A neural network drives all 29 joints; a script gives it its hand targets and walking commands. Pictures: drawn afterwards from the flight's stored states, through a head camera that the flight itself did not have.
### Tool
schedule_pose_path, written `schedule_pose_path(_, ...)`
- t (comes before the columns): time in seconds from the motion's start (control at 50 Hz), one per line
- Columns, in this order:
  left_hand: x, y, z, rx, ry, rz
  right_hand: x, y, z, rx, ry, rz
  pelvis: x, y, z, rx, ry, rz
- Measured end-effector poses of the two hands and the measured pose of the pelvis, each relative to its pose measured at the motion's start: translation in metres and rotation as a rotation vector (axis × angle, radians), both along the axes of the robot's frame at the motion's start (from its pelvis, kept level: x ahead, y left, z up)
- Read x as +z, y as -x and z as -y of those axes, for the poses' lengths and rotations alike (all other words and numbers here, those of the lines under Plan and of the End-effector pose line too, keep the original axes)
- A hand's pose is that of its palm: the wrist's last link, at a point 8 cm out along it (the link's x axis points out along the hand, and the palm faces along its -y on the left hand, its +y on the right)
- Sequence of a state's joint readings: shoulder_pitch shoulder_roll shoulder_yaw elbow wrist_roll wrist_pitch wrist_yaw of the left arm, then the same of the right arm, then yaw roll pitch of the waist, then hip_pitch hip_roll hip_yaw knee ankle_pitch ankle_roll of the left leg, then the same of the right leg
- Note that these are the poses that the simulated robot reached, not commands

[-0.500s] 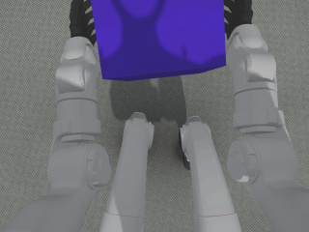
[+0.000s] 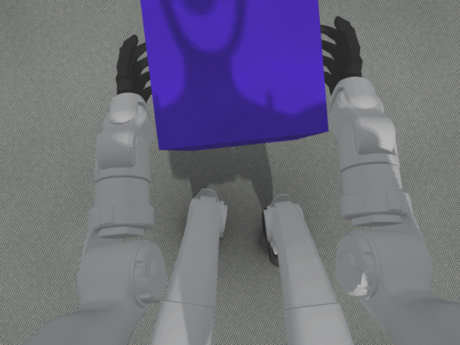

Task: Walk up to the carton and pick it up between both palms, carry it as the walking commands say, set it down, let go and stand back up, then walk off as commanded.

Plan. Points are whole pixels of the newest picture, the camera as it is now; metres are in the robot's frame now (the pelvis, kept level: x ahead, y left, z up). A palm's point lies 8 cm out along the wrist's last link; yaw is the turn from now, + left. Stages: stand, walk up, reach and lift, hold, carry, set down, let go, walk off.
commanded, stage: reach and lift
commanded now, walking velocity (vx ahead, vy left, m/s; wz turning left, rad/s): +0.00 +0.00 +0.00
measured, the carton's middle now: (237, 85) +0.50 +0.03 -0.12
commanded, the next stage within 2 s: none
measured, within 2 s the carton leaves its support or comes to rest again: neither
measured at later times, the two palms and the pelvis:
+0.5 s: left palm (95, 65) +0.45 +0.18 +0.06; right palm (405, 31) +0.48 -0.13 +0.08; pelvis +0.09 +0.00 +0.09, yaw +0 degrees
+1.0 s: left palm (63, 56) +0.43 +0.18 +0.12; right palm (457, 21) +0.46 -0.13 +0.13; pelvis +0.13 -0.01 +0.14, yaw +0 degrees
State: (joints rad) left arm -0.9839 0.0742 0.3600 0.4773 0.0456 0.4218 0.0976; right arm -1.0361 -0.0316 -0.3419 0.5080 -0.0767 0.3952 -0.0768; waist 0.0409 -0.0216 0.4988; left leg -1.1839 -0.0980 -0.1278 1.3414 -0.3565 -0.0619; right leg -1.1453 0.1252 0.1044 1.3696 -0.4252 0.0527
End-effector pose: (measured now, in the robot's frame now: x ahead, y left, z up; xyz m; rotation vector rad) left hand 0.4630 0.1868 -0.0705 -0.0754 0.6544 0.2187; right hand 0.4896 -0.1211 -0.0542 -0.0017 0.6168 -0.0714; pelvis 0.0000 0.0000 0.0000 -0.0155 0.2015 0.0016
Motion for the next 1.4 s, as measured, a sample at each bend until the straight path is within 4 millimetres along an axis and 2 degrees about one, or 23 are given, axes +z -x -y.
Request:
schedule_pose_path(0.16, 0.035, 0.005, 0.001, -0.006, 0.002, -0.030, 0.036, 0.006, 0.001, -0.001, 0.008, -0.029, 0.018, -0.015, 0.000, -0.002, 0.001, -0.066)
schedule_pose_path(0.28, 0.079, 0.012, 0.002, -0.002, 0.006, -0.058, 0.084, 0.008, 0.001, -0.002, 0.008, -0.057, 0.038, -0.048, 0.000, -0.004, -0.004, -0.184)
schedule_pose_path(0.36, 0.108, 0.015, 0.002, 0.005, 0.010, -0.063, 0.113, 0.008, 0.002, 0.002, 0.005, -0.062, 0.058, -0.068, 0.000, 0.000, -0.008, -0.172)
schedule_pose_path(0.42, 0.122, 0.016, 0.003, 0.004, 0.007, -0.068, 0.127, 0.008, 0.003, 0.004, 0.005, -0.067, 0.074, -0.079, 0.001, -0.001, -0.011, -0.154)
schedule_pose_path(0.48, 0.129, 0.016, 0.005, -0.010, 0.008, -0.081, 0.132, 0.008, 0.004, 0.006, 0.005, -0.082, 0.087, -0.090, 0.001, -0.004, -0.013, -0.142)
schedule_pose_path(0.58, 0.131, 0.016, 0.009, -0.028, -0.014, -0.104, 0.130, 0.012, 0.008, 0.003, 0.003, -0.102, 0.105, -0.106, 0.002, -0.009, -0.018, -0.145)
schedule_pose_path(0.74, 0.138, 0.025, 0.011, -0.028, -0.016, -0.095, 0.131, 0.025, 0.011, -0.009, -0.013, -0.094, 0.123, -0.125, 0.005, -0.013, -0.026, -0.168)
schedule_pose_path(1.0, 0.188, 0.035, 0.009, -0.003, 0.015, -0.040, 0.187, 0.032, 0.009, 0.002, 0.001, -0.040, 0.140, -0.129, 0.007, -0.004, -0.019, -0.031)
schedule_pose_path(1.18, 0.206, 0.047, 0.008, -0.015, 0.011, -0.070, 0.205, 0.047, 0.008, -0.004, 0.010, -0.069, 0.146, -0.124, 0.001, -0.006, -0.014, 0.094)
schedule_pose_path(1.4, 0.236, 0.050, 0.004, -0.010, -0.006, -0.042, 0.234, 0.047, 0.004, 0.010, 0.009, -0.038, 0.151, -0.122, -0.004, -0.001, -0.012, 0.181)
